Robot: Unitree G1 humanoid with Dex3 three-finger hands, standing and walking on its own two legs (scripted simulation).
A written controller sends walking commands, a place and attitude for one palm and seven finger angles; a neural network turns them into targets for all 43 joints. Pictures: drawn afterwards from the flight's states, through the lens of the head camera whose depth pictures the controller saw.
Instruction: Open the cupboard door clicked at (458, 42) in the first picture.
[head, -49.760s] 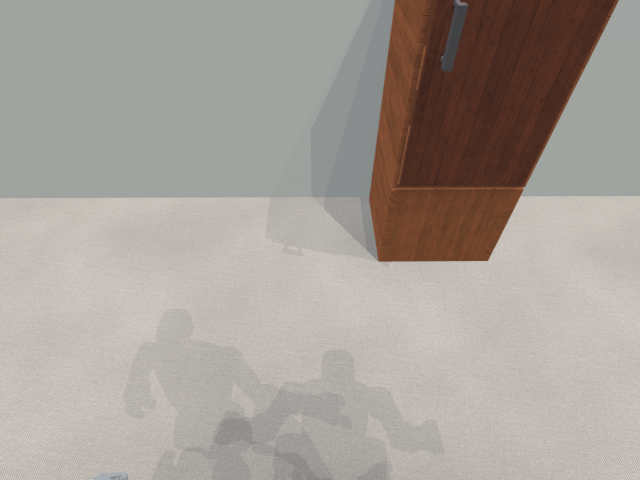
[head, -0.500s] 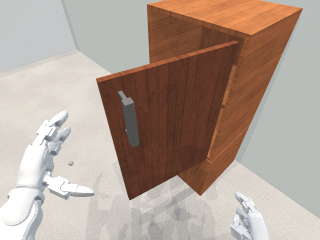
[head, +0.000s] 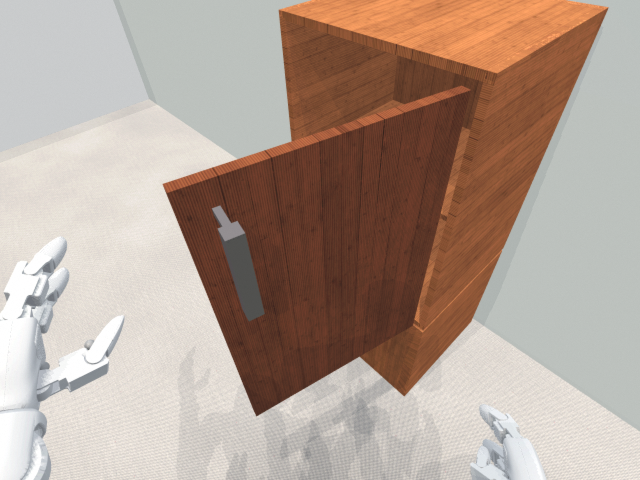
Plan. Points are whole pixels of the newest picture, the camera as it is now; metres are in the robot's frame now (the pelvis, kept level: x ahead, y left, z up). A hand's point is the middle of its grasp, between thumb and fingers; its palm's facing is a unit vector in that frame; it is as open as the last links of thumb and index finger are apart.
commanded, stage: draw the hand back to the body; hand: left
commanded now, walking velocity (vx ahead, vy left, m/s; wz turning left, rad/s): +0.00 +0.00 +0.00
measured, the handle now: (237, 264) +0.32 +0.14 +0.13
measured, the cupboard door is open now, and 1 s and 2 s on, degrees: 77 77 77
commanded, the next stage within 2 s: step back with the hand held close in 0.48 s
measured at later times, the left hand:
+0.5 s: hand (80, 349) +0.19 +0.26 +0.14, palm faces +0.46 -0.80 -0.38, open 7.4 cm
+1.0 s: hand (47, 390) +0.15 +0.27 +0.14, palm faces +0.34 -0.80 -0.50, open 7.4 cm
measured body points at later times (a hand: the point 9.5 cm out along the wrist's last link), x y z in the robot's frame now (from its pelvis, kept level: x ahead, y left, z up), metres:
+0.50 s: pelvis -0.01 -0.01 +0.00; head -0.02 -0.03 +0.45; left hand +0.16 +0.30 +0.16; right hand +0.18 -0.22 -0.09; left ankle -0.02 +0.12 -0.74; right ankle -0.04 -0.12 -0.74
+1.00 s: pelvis -0.06 +0.02 -0.01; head -0.04 +0.02 +0.44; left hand +0.13 +0.31 +0.17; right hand +0.12 -0.23 -0.09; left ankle -0.02 +0.12 -0.74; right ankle -0.04 -0.12 -0.74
